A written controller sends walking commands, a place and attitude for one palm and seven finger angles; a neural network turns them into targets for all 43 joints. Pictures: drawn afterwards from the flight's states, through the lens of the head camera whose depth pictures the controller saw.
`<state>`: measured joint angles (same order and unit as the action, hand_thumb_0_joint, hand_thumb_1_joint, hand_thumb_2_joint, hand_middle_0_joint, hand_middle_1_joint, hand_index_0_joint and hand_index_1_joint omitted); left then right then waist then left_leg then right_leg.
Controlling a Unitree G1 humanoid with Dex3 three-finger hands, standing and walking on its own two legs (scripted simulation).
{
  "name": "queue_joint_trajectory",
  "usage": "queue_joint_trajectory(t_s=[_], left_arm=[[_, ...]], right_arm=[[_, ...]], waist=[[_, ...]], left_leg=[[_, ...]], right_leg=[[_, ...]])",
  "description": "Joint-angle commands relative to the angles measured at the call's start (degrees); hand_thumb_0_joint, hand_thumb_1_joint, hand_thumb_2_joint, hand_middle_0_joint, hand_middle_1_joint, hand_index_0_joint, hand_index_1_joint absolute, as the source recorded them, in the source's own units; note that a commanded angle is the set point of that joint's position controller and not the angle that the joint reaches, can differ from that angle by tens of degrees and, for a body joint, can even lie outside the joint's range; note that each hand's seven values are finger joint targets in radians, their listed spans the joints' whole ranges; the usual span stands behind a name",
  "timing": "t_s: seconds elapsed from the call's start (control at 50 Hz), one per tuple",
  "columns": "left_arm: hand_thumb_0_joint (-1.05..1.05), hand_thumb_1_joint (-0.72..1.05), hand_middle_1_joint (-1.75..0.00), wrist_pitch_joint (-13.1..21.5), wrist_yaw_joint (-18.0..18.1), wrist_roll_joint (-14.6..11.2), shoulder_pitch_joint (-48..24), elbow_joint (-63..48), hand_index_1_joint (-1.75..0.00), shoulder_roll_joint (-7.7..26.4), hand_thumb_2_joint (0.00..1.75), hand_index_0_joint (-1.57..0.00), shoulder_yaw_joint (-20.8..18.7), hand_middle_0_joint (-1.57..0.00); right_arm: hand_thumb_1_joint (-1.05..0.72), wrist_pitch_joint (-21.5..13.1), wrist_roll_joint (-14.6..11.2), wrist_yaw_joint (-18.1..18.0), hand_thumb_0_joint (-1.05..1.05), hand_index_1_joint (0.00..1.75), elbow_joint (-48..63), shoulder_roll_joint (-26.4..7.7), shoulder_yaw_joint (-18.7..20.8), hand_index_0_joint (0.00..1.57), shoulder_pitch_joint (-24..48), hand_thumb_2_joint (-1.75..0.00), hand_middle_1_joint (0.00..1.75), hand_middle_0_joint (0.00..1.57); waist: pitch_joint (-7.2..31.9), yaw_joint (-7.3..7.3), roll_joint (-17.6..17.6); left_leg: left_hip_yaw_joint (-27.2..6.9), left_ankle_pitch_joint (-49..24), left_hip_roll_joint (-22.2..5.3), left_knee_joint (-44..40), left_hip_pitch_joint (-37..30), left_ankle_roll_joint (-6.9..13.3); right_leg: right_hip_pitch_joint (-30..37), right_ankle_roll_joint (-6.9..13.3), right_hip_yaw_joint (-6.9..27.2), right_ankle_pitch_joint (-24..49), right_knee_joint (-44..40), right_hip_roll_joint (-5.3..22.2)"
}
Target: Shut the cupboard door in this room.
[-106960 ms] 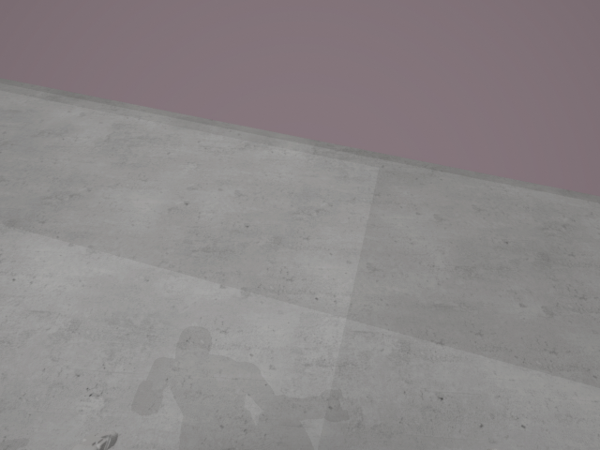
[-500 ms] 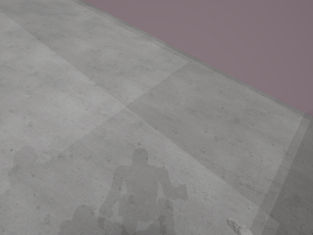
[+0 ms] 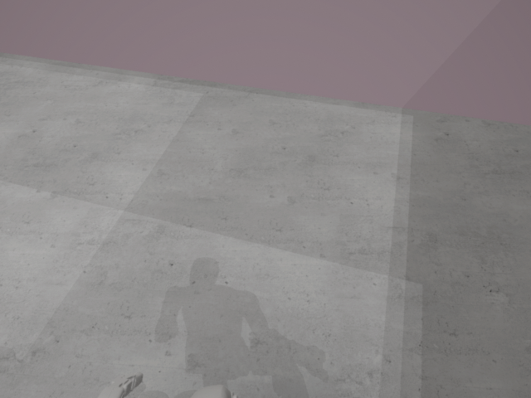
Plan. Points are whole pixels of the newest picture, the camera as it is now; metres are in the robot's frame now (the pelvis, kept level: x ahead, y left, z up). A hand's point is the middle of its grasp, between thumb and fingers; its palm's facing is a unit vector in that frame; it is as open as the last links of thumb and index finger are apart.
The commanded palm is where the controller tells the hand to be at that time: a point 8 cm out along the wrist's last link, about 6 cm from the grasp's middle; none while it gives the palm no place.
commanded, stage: turn to face it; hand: left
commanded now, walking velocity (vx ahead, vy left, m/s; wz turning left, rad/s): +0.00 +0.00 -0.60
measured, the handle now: out of the picture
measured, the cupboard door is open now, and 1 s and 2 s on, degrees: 15 15 15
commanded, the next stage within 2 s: none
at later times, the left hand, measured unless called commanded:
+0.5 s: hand (150, 382) +0.16 +0.22 -0.16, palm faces -0.23 -0.95 -0.20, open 7.4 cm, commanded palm none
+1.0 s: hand (211, 362) +0.19 +0.12 -0.14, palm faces -0.52 -0.82 -0.23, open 7.4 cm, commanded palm none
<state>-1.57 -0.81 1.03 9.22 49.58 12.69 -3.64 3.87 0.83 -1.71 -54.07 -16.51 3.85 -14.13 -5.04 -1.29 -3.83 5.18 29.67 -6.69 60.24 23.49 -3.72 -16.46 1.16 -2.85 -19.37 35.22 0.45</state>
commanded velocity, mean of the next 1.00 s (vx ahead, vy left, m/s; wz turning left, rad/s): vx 0.00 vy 0.00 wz -0.60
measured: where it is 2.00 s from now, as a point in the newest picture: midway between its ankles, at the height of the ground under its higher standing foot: outside the picture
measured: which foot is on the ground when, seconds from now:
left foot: up 0.00-0.28, down 0.30-0.70, up 0.72-1.00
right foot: down 0.00-0.30, up 0.32-0.68, down 0.70-1.00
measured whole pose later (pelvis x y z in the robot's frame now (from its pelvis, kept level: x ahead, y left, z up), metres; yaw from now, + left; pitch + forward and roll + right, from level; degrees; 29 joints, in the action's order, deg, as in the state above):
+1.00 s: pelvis +0.03 -0.01 +0.01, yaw -34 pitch +1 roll +1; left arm -1.9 -0.7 1.1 12.4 51.6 11.1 -3.1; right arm 3.4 1.0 -1.0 -51.1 -14.4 3.3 -9.4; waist -4.2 0.2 -0.6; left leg -0.1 21.6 -4.0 57.5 28.1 -5.3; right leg -14.2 2.4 2.6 -14.0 27.0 -2.3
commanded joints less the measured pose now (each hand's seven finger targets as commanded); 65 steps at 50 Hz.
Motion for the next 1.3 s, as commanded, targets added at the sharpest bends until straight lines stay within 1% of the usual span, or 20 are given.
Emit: queue_joint_trajectory(t_s=[0.0,0.18,0.24,0.26,0.28,0.3,0.42,0.58,0.64,0.66,0.68,0.7,0.72,0.76,0.84,1.02,1.1,1.14,1.16,1.28], left_arm=[[0.00,0.90,-0.30,0.71,1.75,-0.07,2.20,-3.31,-0.30,10.56,0.90,-0.20,-2.39,-0.20],[0.00,0.90,-0.30,0.41,1.21,0.59,2.37,-2.86,-0.30,11.95,0.90,-0.20,-3.34,-0.20],[0.00,0.90,-0.30,-0.25,1.18,-0.05,-0.29,-3.05,-0.30,10.83,0.90,-0.20,-3.28,-0.20],[0.00,0.90,-0.30,-0.55,1.07,-0.61,0.18,-3.70,-0.30,8.12,0.90,-0.20,-2.78,-0.20],[0.00,0.90,-0.30,-0.73,0.56,-1.09,1.84,-4.63,-0.30,4.67,0.90,-0.20,-2.12,-0.20],[0.00,0.90,-0.30,-0.75,0.53,-0.52,0.89,-5.04,-0.30,5.79,0.90,-0.20,-2.10,-0.20],[0.00,0.90,-0.30,-1.82,-1.46,-0.02,0.77,-3.42,-0.30,5.29,0.90,-0.20,-2.53,-0.20],[0.00,0.90,-0.30,-1.54,-1.71,-0.02,-1.94,-4.76,-0.30,3.78,0.90,-0.20,-1.75,-0.20],[0.00,0.90,-0.30,-0.75,-1.41,0.07,3.85,-3.04,-0.30,5.29,0.90,-0.20,-2.19,-0.20],[0.00,0.90,-0.30,-0.06,-1.06,0.39,7.69,-1.68,-0.30,8.75,0.90,-0.20,-2.76,-0.20],[0.00,0.90,-0.30,0.82,-0.20,0.87,10.38,-0.83,-0.30,15.28,0.90,-0.20,-3.96,-0.20],[0.00,0.90,-0.30,0.50,0.59,-0.10,12.24,-0.39,-0.30,17.09,0.90,-0.20,-4.06,-0.20],[0.00,0.90,-0.30,0.24,1.12,-0.21,10.35,-0.83,-0.30,15.62,0.90,-0.20,-3.90,-0.20],[0.00,0.90,-0.30,0.49,1.57,-0.15,3.54,-2.21,-0.30,11.93,0.90,-0.20,-3.14,-0.20],[0.00,0.90,-0.30,1.07,1.44,-0.03,1.96,-3.12,-0.30,10.12,0.90,-0.20,-2.36,-0.20],[0.00,0.90,-0.30,0.73,1.30,0.66,4.93,-1.62,-0.30,11.34,0.90,-0.20,-3.27,-0.20],[0.00,0.90,-0.30,-0.07,1.23,-0.08,1.05,-2.32,-0.30,10.81,0.90,-0.20,-3.26,-0.20],[0.00,0.90,-0.30,-0.51,0.57,-0.99,3.41,-3.82,-0.30,4.85,0.90,-0.20,-2.14,-0.20],[0.00,0.90,-0.30,-0.58,0.50,-0.33,2.08,-4.11,-0.30,6.42,0.90,-0.20,-2.15,-0.20],[0.00,0.90,-0.30,-1.68,-1.36,0.09,1.91,-2.52,-0.30,5.75,0.90,-0.20,-2.56,-0.20]], right_arm=[[-0.90,-2.26,0.11,0.51,0.00,0.30,6.85,-3.02,0.38,0.20,3.20,-0.90,0.30,0.20],[-0.90,-2.92,-0.36,0.39,0.00,0.30,7.74,-1.24,0.05,0.20,3.28,-0.90,0.30,0.20],[-0.90,-3.70,-0.57,-0.13,0.00,0.30,5.97,-1.87,0.10,0.20,-2.48,-0.90,0.30,0.20],[-0.90,-4.40,-0.24,-0.37,0.00,0.30,5.47,-4.85,0.51,0.20,-4.28,-0.90,0.30,0.20],[-0.90,-4.67,0.57,-0.49,0.00,0.30,5.96,-10.47,1.48,0.20,-5.36,-0.90,0.30,0.20],[-0.90,-4.15,0.80,-0.71,0.00,0.30,6.52,-11.07,1.41,0.20,-5.88,-0.90,0.30,0.20],[-0.90,-4.06,0.92,-1.16,0.00,0.30,8.25,-5.79,-0.17,0.20,1.18,-0.90,0.30,0.20],[-0.90,-3.52,0.99,-0.12,0.00,0.30,6.25,-7.89,1.55,0.20,-0.93,-0.90,0.30,0.20],[-0.90,-3.20,0.54,0.32,0.00,0.30,6.47,-8.22,2.03,0.20,1.32,-0.90,0.30,0.20],[-0.90,-3.19,0.00,0.65,0.00,0.30,6.84,-6.65,1.90,0.20,1.35,-0.90,0.30,0.20],[-0.90,-3.10,-0.19,0.89,0.00,0.30,9.61,-1.67,0.66,0.20,3.35,-0.90,0.30,0.20],[-0.90,-2.20,-0.06,0.40,0.00,0.30,10.78,-3.21,0.45,0.20,5.56,-0.90,0.30,0.20],[-0.90,-1.72,-0.08,0.35,0.00,0.30,10.25,-2.97,0.53,0.20,5.65,-0.90,0.30,0.20],[-0.90,-1.86,0.03,0.26,0.00,0.30,8.40,-3.61,0.78,0.20,5.40,-0.90,0.30,0.20],[-0.90,-1.69,0.23,0.92,0.00,0.30,6.57,-2.57,0.64,0.20,2.85,-0.90,0.30,0.20],[-0.90,-2.66,-0.37,0.31,0.00,0.30,9.08,-1.72,0.25,0.20,6.89,-0.90,0.30,0.20],[-0.90,-3.51,-0.73,-0.36,0.00,0.30,6.95,-2.18,0.17,0.20,0.17,-0.90,0.30,0.20],[-0.90,-4.36,0.45,-0.62,0.00,0.30,7.18,-10.76,1.46,0.20,-2.50,-0.90,0.30,0.20],[-0.90,-3.82,0.71,-0.80,0.00,0.30,7.78,-11.33,1.39,0.20,-2.88,-0.90,0.30,0.20],[-0.90,-4.11,0.95,-1.21,0.00,0.30,8.78,-6.02,-0.24,0.20,1.55,-0.90,0.30,0.20]], waist=[[6.83,1.69,13.71],[7.72,2.11,13.18],[8.75,-0.89,11.98],[10.30,-1.39,4.19],[10.60,-1.18,-12.99],[9.84,-1.79,-12.21],[4.66,1.06,-7.32],[6.06,-0.61,-9.29],[7.98,2.80,-5.31],[10.03,4.49,2.68],[8.68,6.32,22.67],[8.50,7.06,21.51],[6.24,5.55,15.00],[4.52,2.92,17.85],[7.87,0.99,11.52],[7.55,2.85,12.01],[8.96,-0.59,11.20],[10.72,-0.71,-13.06],[9.41,-1.33,-11.63],[5.47,1.35,-6.38]], left_leg=[[-5.37,-6.07,-0.01,6.51,11.07,-1.30],[-3.71,-5.45,4.11,-15.99,1.68,-1.08],[-3.21,-17.23,5.18,-33.55,-11.63,-0.51],[-8.29,-20.93,-0.87,-40.50,-18.97,0.93],[-22.70,-31.53,-14.96,-42.46,-24.06,6.74],[-24.87,-36.11,-21.15,-42.40,-20.25,12.01],[-5.90,-41.10,-12.03,-40.04,-16.61,10.55],[-0.67,-36.18,-14.54,-37.23,-17.97,10.71],[3.31,-31.27,-12.73,-27.89,-12.83,6.53],[5.74,-24.29,-9.17,-19.12,-7.84,3.41],[7.56,4.49,0.00,-5.66,8.37,-0.02],[-0.53,8.74,1.73,4.11,10.98,-0.10],[-4.31,4.09,0.46,7.75,12.12,0.11],[-6.20,-3.05,-0.34,9.32,14.02,-0.42],[-5.06,-9.53,1.06,3.94,8.34,-1.43],[-5.48,-4.69,4.04,-13.62,4.54,-1.07],[-4.80,-16.83,5.44,-33.67,-12.22,-0.13],[-24.44,-26.91,-15.51,-43.60,-25.31,6.93],[-26.04,-32.74,-21.31,-43.11,-20.92,11.88],[-7.16,-44.14,-11.68,-39.81,-18.73,10.49]], right_leg=[[10.92,9.16,15.05,36.29,-13.64,14.11],[7.84,9.94,20.78,29.62,-11.94,12.14],[1.21,5.25,20.45,26.12,-6.23,8.04],[-4.56,2.19,16.51,17.17,-1.01,3.03],[-14.32,-1.55,8.21,-6.78,10.57,-4.72],[-14.21,-2.19,5.69,-17.78,22.61,-2.96],[-14.41,-4.39,2.08,-7.40,30.01,1.37],[-6.96,-3.47,-2.61,-5.93,10.18,0.86],[5.02,-1.84,-3.69,6.36,-5.27,-0.25],[12.56,-0.14,2.05,13.97,-12.20,3.89],[19.52,5.71,23.07,31.82,-16.04,17.94],[14.69,11.23,28.18,37.57,-16.51,22.99],[12.40,12.02,25.12,32.76,-17.03,21.74],[10.97,9.94,21.91,26.90,-17.09,16.22],[8.87,8.17,15.17,26.88,-15.60,11.73],[10.14,10.73,24.18,29.42,-13.21,12.28],[1.07,5.56,23.57,26.57,-7.20,7.53],[-15.71,-1.00,10.53,-8.50,9.79,-5.56],[-15.30,-2.05,6.74,-17.17,21.24,-3.43],[-16.42,-4.68,3.27,-6.33,31.19,0.46]])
